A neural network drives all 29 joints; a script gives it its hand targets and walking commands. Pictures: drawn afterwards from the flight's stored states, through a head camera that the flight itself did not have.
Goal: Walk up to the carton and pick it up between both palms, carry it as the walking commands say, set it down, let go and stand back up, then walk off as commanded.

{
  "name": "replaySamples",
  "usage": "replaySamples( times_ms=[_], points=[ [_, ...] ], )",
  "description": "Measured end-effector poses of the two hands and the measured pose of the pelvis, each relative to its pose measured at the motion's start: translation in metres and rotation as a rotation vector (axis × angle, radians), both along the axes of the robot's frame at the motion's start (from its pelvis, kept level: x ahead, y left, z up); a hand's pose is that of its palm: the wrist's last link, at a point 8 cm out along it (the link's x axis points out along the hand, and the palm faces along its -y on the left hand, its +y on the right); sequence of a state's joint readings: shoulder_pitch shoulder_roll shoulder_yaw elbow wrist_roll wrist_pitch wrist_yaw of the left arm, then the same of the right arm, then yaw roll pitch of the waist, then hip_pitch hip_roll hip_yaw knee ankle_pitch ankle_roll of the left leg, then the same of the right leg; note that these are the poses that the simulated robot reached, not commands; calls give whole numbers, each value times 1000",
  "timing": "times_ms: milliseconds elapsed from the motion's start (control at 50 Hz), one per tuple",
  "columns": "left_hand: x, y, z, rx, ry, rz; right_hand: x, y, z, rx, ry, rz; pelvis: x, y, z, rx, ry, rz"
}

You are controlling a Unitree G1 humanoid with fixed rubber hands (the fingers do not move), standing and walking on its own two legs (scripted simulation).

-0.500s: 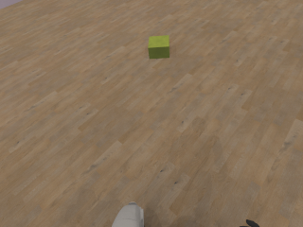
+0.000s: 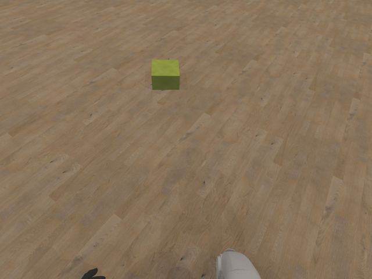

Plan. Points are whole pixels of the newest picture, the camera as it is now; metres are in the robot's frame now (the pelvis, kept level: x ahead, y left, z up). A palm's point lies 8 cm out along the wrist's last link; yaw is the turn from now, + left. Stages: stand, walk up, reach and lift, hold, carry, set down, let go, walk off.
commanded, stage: walk up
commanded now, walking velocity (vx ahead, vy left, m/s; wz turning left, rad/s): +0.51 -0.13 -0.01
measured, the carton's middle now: (165, 74) +1.77 +0.05 -0.71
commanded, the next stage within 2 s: none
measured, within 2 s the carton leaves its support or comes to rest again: neither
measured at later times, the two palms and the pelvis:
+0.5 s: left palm (101, 244) +0.23 +0.20 -0.11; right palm (290, 215) +0.29 -0.31 -0.15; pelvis +0.25 -0.06 +0.00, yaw +0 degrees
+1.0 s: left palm (83, 151) +0.53 +0.32 -0.15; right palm (239, 149) +0.50 -0.19 -0.12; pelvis +0.49 +0.07 +0.00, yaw +0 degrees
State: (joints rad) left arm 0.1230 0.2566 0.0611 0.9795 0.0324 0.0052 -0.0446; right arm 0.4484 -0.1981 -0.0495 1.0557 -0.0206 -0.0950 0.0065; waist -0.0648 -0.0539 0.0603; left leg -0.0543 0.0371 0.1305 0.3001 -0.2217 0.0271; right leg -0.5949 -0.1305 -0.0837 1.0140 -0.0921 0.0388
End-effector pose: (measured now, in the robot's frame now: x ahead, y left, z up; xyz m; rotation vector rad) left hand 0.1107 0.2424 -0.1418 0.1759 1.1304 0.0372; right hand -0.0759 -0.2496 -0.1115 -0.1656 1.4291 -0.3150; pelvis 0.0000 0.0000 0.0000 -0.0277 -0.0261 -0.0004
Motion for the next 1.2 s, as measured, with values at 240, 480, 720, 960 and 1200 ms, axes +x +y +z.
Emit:
replaySamples(
  times_ms=[240, 480, 720, 960, 1200],
  points=[
    [211, -77, 10, -31, -192, -96, 67, 4, -31, 109, 170, -88, 129, -37, -21, 22, 37, -9],
    [126, -38, 25, 156, 170, 165, 345, -57, -46, 132, -124, 143, 243, -57, -4, 69, 17, 6],
    [125, -20, 24, 89, 383, 324, 583, 23, -20, 180, -377, 335, 350, -6, -3, 56, 20, -9],
    [371, 73, -16, 48, 189, 122, 603, 57, -13, 10, -228, 180, 476, 62, -10, 3, 27, -9],
    [620, 39, 3, -48, -57, -37, 544, 84, 0, 43, 95, -64, 588, 58, -1, -6, 5, 4]
  ],
)
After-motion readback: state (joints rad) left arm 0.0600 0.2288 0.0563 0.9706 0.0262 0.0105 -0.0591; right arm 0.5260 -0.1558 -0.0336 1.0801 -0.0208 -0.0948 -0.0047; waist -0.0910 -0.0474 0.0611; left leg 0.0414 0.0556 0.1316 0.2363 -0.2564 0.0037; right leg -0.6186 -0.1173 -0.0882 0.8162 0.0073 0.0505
